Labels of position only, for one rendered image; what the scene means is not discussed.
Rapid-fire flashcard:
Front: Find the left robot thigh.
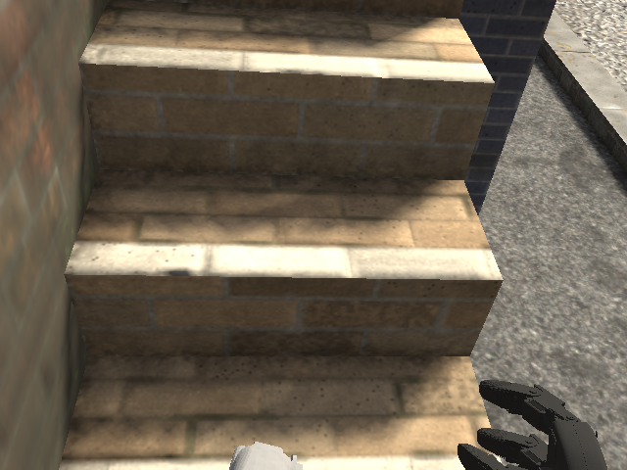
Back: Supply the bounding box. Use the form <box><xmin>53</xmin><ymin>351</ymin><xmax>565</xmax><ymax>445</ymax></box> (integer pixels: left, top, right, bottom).
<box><xmin>230</xmin><ymin>442</ymin><xmax>303</xmax><ymax>470</ymax></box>

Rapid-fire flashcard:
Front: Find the robot right hand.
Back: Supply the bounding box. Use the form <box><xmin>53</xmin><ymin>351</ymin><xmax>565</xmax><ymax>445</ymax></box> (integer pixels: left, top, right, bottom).
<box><xmin>458</xmin><ymin>380</ymin><xmax>607</xmax><ymax>470</ymax></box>

